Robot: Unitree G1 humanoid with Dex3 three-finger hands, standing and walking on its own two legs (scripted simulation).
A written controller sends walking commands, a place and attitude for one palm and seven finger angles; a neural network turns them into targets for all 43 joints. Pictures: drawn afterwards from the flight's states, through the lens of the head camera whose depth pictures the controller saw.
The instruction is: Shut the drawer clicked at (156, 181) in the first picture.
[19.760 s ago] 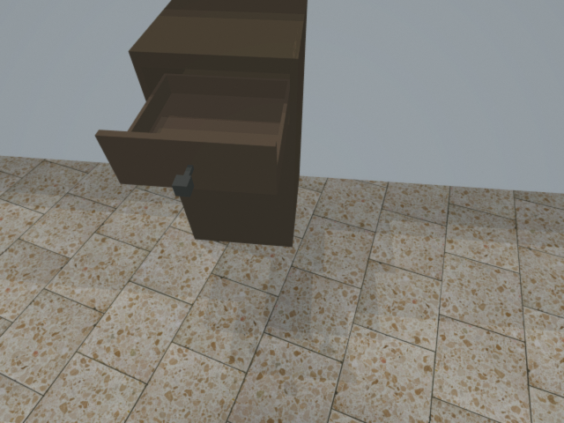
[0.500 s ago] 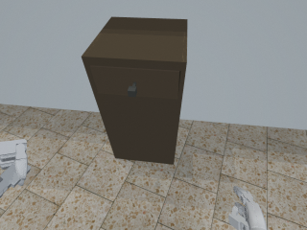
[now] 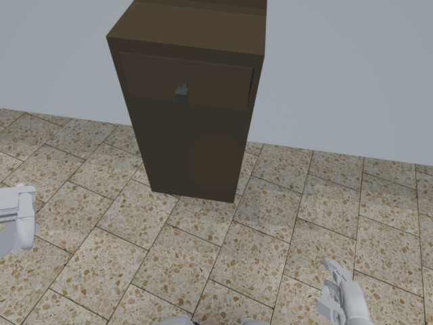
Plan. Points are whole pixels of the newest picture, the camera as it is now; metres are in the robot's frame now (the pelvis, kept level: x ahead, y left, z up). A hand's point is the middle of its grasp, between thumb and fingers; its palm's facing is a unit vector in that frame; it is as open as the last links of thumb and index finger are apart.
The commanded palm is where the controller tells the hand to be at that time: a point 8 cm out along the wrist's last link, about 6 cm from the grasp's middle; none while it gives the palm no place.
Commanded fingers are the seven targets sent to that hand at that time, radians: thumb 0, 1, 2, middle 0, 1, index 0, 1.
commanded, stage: step back with the hand held close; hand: left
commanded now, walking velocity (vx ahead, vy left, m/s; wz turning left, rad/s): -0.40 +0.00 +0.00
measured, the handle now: (183, 91) +0.73 +0.13 -0.03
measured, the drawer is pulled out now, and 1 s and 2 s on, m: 0.00 0.00 0.00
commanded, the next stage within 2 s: stop stepping back and stand still in 0.48 s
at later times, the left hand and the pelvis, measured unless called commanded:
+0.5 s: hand out of the picture +0.09 +0.24 +0.18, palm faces +0.41 -0.78 -0.47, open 3.3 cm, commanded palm +0.03 +0.27 +0.19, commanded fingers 0.00 0.90 0.90 -1.40 -1.60 -1.40 -1.60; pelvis -0.09 -0.01 +0.00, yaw +1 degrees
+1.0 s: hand out of the picture -0.02 +0.23 +0.18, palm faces +0.43 -0.79 -0.45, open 3.3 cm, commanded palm -0.07 +0.26 +0.19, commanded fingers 0.00 0.90 0.90 -1.40 -1.60 -1.40 -1.60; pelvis -0.20 -0.02 +0.01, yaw +1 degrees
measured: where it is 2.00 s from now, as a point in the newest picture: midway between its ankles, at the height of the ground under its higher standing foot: outside the picture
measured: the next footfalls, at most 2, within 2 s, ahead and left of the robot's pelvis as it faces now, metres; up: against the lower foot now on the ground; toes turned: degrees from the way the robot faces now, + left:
left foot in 0.30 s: +0.01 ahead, +0.13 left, +0.00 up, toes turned +3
right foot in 0.54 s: -0.14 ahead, -0.12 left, +0.00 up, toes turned -1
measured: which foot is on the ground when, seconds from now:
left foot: down 0.00-0.14, up 0.16-0.28, down 0.30-0.58, up 0.60-0.78, down 0.80-1.00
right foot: down 0.00-0.30, up 0.32-0.52, down 0.54-1.00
